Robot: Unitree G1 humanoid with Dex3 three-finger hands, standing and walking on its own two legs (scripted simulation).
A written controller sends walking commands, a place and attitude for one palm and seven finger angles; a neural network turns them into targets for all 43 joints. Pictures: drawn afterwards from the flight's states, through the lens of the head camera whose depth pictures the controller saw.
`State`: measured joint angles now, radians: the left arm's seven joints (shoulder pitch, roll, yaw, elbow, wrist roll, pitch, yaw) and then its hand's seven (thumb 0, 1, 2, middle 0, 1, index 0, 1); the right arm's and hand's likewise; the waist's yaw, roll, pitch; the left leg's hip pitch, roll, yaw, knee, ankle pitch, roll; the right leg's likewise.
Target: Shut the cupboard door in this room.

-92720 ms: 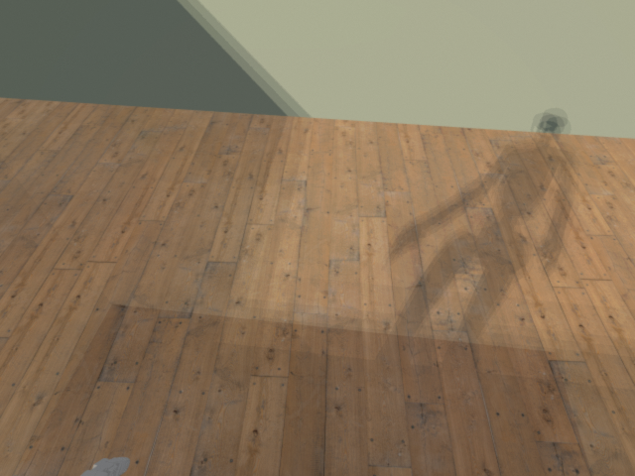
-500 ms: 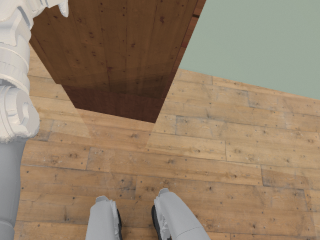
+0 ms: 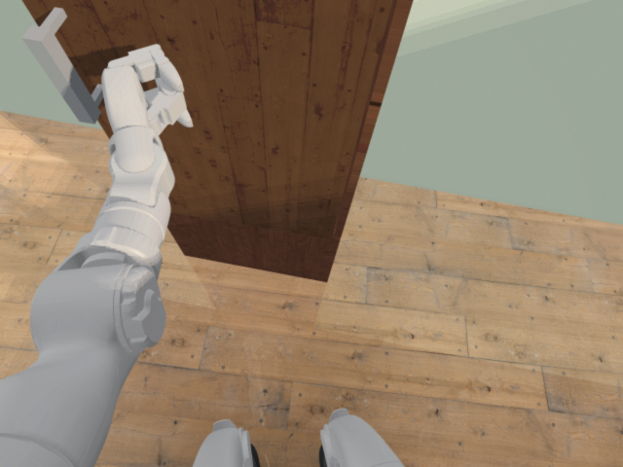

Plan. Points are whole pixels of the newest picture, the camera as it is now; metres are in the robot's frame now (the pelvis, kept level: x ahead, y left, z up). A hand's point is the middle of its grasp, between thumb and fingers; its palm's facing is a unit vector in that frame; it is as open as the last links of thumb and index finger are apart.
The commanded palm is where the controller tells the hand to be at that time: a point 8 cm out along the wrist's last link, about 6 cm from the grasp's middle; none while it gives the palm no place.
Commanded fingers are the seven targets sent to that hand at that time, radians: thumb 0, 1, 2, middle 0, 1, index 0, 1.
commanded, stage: pull the fist back off the door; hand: left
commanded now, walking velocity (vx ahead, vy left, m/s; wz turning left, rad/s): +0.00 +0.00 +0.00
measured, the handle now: (73, 69) +0.64 +0.21 +0.08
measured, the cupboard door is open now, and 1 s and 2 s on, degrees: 1 1 1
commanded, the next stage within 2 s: draw the hand back to the body in 0.36 s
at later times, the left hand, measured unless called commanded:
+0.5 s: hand (183, 142) +0.49 +0.08 +0.10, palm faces +0.13 -0.99 -0.03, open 3.1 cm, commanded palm +0.45 +0.13 +0.10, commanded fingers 0.00 0.90 0.90 -1.30 -1.50 -1.30 -1.50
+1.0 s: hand (69, 221) +0.36 +0.15 +0.16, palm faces +0.11 -0.99 -0.02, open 3.1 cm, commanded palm +0.31 +0.21 +0.16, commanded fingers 0.00 0.90 0.90 -1.11 -1.29 -1.11 -1.29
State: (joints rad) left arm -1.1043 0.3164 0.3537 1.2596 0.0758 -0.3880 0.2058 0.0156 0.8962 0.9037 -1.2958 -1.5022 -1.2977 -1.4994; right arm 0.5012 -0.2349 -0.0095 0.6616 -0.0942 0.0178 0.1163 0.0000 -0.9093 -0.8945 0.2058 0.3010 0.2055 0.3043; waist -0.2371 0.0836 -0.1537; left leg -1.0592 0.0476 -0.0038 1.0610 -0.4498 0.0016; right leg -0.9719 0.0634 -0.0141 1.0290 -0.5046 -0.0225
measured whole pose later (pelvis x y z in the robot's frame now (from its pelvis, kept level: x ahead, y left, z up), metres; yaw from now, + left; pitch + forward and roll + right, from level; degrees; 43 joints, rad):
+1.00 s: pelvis +0.00 +0.00 +0.05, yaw +1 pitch +8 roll +0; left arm -0.27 0.18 0.16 0.45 -0.18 -0.26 -0.02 0.02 0.90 0.90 -1.27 -1.48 -1.28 -1.47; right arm 0.31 -0.26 -0.02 0.61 0.05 0.00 -0.02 0.01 -0.91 -0.90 0.20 0.30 0.20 0.30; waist -0.04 0.06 -0.12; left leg -0.54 0.02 0.01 0.76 -0.35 0.00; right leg -0.47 0.04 0.00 0.75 -0.41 -0.02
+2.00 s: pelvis +0.02 +0.00 +0.08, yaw +4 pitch -3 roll +0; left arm 0.45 0.32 0.33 -0.34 -0.07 -0.07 0.10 0.01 0.89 0.90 -0.22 -0.32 -0.22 -0.31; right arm 0.19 -0.24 0.01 0.63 0.02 -0.08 -0.09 0.01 -0.91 -0.90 0.20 0.30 0.20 0.30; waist 0.06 0.07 -0.02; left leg -0.16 -0.01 -0.01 0.45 -0.23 0.01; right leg -0.08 0.01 -0.02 0.43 -0.30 -0.02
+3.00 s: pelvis -0.07 +0.02 +0.07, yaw +4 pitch +1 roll -3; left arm 0.54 0.39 0.43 -0.48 -0.04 -0.22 0.16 0.01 0.88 0.90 -0.21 -0.30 -0.21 -0.30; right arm 0.24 -0.23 0.00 0.60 0.01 -0.04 -0.09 0.01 -0.91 -0.89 0.21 0.30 0.21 0.30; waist 0.00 0.03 -0.01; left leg -0.45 0.00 -0.02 0.60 -0.20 0.04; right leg -0.33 0.01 -0.04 0.54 -0.22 0.01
